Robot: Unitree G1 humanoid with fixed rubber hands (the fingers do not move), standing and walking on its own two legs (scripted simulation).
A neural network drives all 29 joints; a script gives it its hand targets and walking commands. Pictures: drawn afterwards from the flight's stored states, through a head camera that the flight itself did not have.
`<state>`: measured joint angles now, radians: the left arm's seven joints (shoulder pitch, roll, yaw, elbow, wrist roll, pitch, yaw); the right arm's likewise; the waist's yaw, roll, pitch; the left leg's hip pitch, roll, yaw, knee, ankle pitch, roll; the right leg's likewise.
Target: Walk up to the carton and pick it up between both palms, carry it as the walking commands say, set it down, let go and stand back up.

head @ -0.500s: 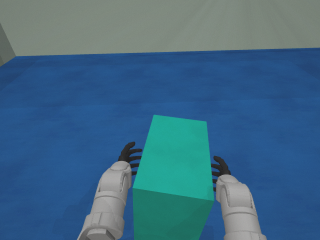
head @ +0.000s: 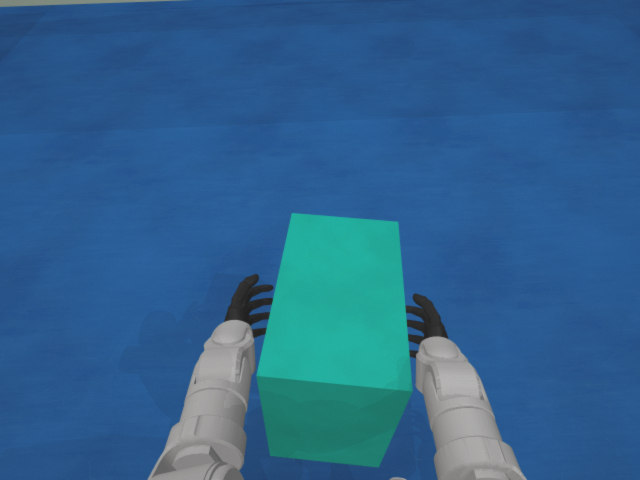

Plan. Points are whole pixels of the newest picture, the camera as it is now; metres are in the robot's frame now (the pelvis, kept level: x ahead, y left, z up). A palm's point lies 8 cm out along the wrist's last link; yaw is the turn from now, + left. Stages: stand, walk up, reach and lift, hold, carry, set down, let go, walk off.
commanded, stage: set down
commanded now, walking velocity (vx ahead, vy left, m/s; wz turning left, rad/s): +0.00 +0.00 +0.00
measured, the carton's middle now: (334, 338) +0.35 +0.01 -0.12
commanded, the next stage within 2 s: none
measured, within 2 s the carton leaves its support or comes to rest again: neither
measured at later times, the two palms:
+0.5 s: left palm (255, 358) +0.31 +0.14 -0.12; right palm (425, 372) +0.30 -0.13 -0.13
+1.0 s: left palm (260, 369) +0.32 +0.14 -0.21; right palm (408, 372) +0.33 -0.12 -0.21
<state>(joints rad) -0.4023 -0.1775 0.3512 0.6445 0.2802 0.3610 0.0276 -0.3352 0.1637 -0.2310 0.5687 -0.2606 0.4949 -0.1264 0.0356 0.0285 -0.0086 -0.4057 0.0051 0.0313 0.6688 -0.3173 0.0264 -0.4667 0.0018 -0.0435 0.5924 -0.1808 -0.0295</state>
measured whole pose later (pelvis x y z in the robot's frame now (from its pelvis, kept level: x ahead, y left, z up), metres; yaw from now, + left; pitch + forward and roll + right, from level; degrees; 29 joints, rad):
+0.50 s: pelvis -0.03 +0.01 -0.04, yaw +0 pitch +19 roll -1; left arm -0.47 -0.09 0.15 0.77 0.14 -0.01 0.15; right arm -0.40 0.10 -0.23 0.64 -0.14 0.05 -0.15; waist 0.04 0.03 0.01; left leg -0.92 0.01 0.03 0.92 -0.35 0.04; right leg -0.96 0.00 -0.04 0.81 -0.19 -0.02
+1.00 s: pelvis -0.04 +0.01 -0.07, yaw +0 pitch +30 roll -1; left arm -0.62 0.03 -0.01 0.79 -0.01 -0.12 0.26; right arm -0.59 0.04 -0.15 0.71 -0.06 -0.14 -0.26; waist 0.04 0.03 0.12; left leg -1.20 0.01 0.03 1.05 -0.36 0.04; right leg -1.25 -0.01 -0.04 0.93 -0.20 -0.02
